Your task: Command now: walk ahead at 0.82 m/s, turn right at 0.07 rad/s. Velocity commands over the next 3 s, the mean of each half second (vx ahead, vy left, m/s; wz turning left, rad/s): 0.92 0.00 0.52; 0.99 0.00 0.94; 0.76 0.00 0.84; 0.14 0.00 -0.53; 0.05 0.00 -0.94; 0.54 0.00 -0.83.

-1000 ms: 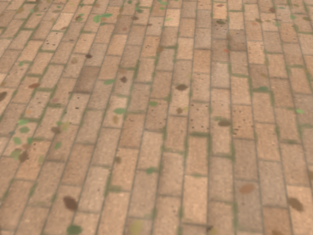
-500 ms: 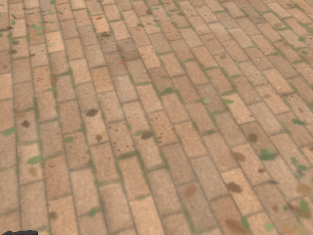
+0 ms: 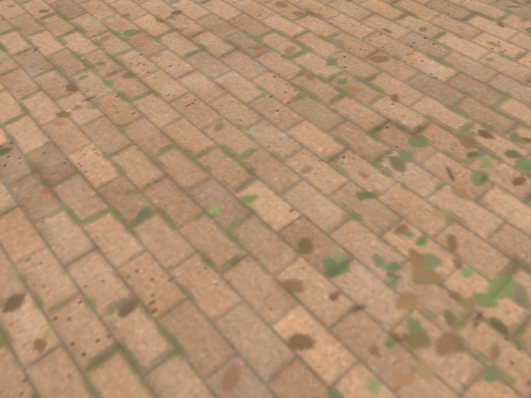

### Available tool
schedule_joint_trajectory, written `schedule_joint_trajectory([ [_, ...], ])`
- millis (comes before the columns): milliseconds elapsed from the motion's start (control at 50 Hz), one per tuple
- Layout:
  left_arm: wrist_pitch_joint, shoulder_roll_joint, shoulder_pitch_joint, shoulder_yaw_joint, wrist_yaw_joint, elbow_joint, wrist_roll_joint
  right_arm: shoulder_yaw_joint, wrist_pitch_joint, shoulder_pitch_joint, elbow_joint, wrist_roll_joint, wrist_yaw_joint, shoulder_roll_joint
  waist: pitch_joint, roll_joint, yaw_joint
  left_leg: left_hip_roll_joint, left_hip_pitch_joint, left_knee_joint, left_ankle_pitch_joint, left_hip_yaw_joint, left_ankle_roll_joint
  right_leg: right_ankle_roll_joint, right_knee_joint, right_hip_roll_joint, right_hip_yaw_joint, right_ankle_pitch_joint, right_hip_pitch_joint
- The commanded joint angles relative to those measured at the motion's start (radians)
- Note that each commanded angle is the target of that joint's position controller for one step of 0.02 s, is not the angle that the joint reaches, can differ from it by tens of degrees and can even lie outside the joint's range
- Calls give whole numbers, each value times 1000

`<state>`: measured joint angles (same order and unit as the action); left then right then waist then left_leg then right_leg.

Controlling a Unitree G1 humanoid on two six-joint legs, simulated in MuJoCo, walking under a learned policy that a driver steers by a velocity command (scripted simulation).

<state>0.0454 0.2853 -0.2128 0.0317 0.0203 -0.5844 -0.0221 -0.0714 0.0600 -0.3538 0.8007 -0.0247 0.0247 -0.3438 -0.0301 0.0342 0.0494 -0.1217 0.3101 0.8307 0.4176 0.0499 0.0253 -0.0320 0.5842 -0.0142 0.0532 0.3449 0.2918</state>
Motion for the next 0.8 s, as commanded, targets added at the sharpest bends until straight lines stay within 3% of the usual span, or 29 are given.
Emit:
schedule_joint_trajectory([
  [20, 40, 190, -307, 59, -2, -14, 16, 13, 77, 264, -202, -45, 14, -58, 34, -172, -192, 25, 886, 475, -56, -139, 42, -250, -350, -373, -651, 376, -586],
  [60, 44, 119, -208, 34, 3, -13, 21, 16, 60, 209, -164, -18, 21, -51, 95, -143, -124, -6, 799, 413, -196, -181, 20, -188, -358, -303, -422, 197, -418],
  [80, 48, 93, -171, 26, 0, -11, 33, 10, 45, 182, -151, -21, 27, -52, 121, -150, -90, -8, 730, 383, -260, -203, 6, -154, -383, -270, -324, 95, -329],
  [140, 74, 93, -148, 30, -10, -37, 46, 11, 10, 173, -133, -21, 23, -35, 153, -122, -59, 42, 643, 318, -429, -194, -29, -105, -469, -216, -104, -150, -226],
  [180, 87, 91, -156, 29, -22, -66, 45, 16, 10, 229, -142, -14, 23, -26, 189, -97, -65, 69, 582, 199, -537, -126, -22, -65, -511, -179, 23, -275, -186],
  [220, 92, 88, -187, 25, -34, -99, 40, 25, 18, 282, -152, -14, 39, -3, 204, -78, -81, 87, 493, 66, -622, -46, 10, -12, -533, -156, 114, -402, -184],
  [260, 87, 108, -226, 26, -45, -130, 37, 34, 29, 343, -174, -18, 62, 22, 210, -76, -98, 119, 401, -66, -635, 33, 51, 37, -521, -157, 162, -612, -222],
  [300, 67, 165, -253, 36, -64, -151, 39, 24, 36, 364, -199, -27, 74, 5, 158, -140, -78, 192, 311, -124, -573, 117, 93, 67, -413, -174, 179, -1111, -339],
  [340, 32, 230, -225, 55, -94, -146, 43, 0, 20, 256, -197, -42, 73, -47, 65, -234, 14, 248, 190, -121, -442, 162, 124, 72, -193, -213, 184, -1558, -447],
  [360, 18, 252, -175, 64, -100, -133, 49, -25, 3, 86, -164, -43, 67, -100, -15, -253, 111, 253, 20, -93, -384, 147, 150, 64, 9, -230, 172, -1673, -425],
  [380, 17, 263, -99, 69, -94, -107, 55, -60, -16, -174, -95, -36, 52, -174, -113, -224, 229, 227, -280, -119, -370, 57, 194, 47, 303, -220, 144, -1636, -287],
  [400, 40, 186, -28, 51, -70, -93, 43, -62, -37, -299, -52, -30, 23, -174, -87, -23, 273, 165, -497, -214, -370, -77, 226, 45, 740, -61, 137, -718, -15],
  [420, 89, -31, -159, -15, -40, -39, 40, -55, -28, -213, -73, 4, 17, -206, -136, 311, 65, 27, -725, -167, -228, -448, 362, 62, 1130, 85, -40, 256, 422],
  [440, 135, 17, -124, -27, -20, 23, -7, -41, -14, -134, -131, 22, 9, -148, -260, 187, 65, -104, -735, -455, 263, -872, 465, 15, 1158, 88, -216, 189, 584],
  [460, 155, 107, 3, -8, -15, 54, -30, -37, 2, -147, -141, 23, 8, -104, -122, 7, 82, -101, -588, -608, 345, -905, 398, -26, 1030, 43, -226, 93, 578],
  [480, 156, 103, 9, -4, -16, 61, -24, -30, 17, -78, -145, 24, 14, -91, 1, -147, -10, -91, -388, -641, 297, -864, 362, -33, 897, 3, -223, 19, 536],
  [500, 143, 89, -13, -6, -23, 39, 4, -27, 28, -5, -168, 23, 16, -80, 48, -168, -61, -45, -233, -642, 213, -804, 362, -17, 818, -28, -235, -6, 463],
  [540, 108, 114, -64, 5, -30, 17, 25, -24, 27, 87, -193, 25, 0, -74, 117, -106, -126, 44, -24, -670, 92, -660, 349, 32, 704, -71, -228, -33, 374],
  [580, 91, 115, 1, 4, -39, 41, 46, -17, 28, 88, -185, 6, -17, -59, 159, -85, -112, 103, 132, -679, -34, -524, 326, 75, 525, -85, -174, -95, 308],
  [600, 91, 96, 75, -2, -41, 73, 61, -17, 28, 79, -178, -2, -27, -64, 178, -66, -85, 135, 202, -679, -103, -466, 312, 95, 419, -72, -142, -182, 264],
  [620, 93, 69, 138, -9, -38, 94, 64, -19, 26, 73, -169, -10, -37, -69, 180, -39, -59, 172, 251, -662, -146, -415, 286, 107, 299, -53, -122, -288, 193],
  [660, 97, 29, 233, -17, -32, 124, 44, -28, 16, 24, -145, -21, -44, -90, 136, -3, 7, 195, 281, -630, -139, -389, 234, 122, 101, 5, -88, -444, 39],
  [700, 100, 61, 257, 4, -31, 135, 5, -31, 10, -13, -125, -31, -46, -91, 91, 34, 32, 173, 160, -577, -74, -459, 207, 139, -15, 31, -137, -471, 1],
  [740, 105, 102, 267, 24, -29, 137, -18, -32, 2, -25, -115, -34, -51, -73, 78, 68, 29, 142, -13, -491, -85, -518, 183, 133, -99, 21, -183, -417, 35],
  [760, 110, 124, 238, 37, -28, 129, -24, -34, -4, -22, -112, -30, -51, -70, 60, 84, 6, 119, -79, -431, -158, -539, 170, 118, -113, 17, -186, -368, 17],
  [780, 115, 159, 121, 63, -29, 104, -29, -35, -10, -3, -116, -19, -45, -73, -8, 91, -66, 118, -121, -305, -310, -529, 142, 90, -105, 20, -171, -300, -90],
  [800, 113, 189, -77, 84, -33, 70, -31, -24, -11, 25, -133, 4, -33, -50, -143, 81, -175, 148, -75, -65, -415, -474, 99, 54, -45, -32, -175, -244, -320],
])
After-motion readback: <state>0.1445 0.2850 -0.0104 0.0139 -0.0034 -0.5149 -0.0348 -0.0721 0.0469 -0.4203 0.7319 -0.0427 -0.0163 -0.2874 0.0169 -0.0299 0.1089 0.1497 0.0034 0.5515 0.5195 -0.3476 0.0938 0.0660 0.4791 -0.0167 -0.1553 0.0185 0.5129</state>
